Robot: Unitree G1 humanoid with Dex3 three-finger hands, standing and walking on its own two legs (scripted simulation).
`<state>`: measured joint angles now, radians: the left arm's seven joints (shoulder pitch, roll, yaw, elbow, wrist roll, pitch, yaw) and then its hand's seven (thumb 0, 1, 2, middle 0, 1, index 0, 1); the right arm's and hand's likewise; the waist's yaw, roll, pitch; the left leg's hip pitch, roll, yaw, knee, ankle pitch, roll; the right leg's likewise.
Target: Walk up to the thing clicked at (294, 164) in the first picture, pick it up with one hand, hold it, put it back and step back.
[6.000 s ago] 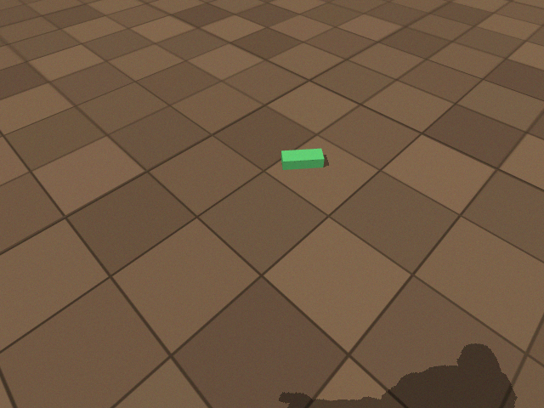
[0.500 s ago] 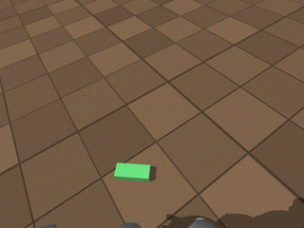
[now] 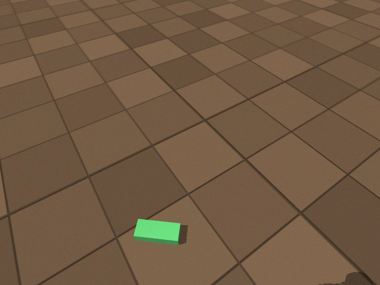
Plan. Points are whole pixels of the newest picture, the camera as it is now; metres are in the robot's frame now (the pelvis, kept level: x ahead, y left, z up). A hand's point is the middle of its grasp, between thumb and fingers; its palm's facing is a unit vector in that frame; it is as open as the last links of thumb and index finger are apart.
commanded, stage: walk up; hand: left
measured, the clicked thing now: (158, 231) +0.50 +0.19 -0.74
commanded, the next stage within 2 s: none
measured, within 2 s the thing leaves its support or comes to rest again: neither
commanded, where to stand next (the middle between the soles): +0.10 +0.02 m, yaw -2 degrees
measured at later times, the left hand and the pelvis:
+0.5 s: hand out of the picture +0.12 +0.25 -0.14, palm faces -0.03 -0.94 -0.35, open 7.4 cm; pelvis +0.01 +0.00 +0.01, yaw +0 degrees
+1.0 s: hand out of the picture +0.11 +0.25 -0.14, palm faces -0.03 -0.93 -0.35, open 7.4 cm; pelvis +0.02 +0.00 +0.01, yaw -1 degrees
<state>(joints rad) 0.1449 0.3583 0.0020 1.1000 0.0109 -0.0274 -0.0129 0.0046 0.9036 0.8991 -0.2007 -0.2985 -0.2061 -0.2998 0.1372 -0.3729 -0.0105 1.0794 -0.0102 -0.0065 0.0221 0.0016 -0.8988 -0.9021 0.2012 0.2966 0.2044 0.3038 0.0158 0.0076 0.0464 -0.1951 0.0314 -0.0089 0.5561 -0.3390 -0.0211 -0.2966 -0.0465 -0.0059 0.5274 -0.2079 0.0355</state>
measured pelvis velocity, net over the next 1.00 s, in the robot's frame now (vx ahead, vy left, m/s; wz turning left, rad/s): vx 0.02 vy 0.00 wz -0.02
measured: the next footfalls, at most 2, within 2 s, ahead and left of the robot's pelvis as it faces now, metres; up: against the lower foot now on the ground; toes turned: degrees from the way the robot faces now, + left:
right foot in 1.70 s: +0.25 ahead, -0.07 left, +0.00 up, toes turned -1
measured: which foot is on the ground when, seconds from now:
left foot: down 0.00-1.00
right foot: down 0.00-1.00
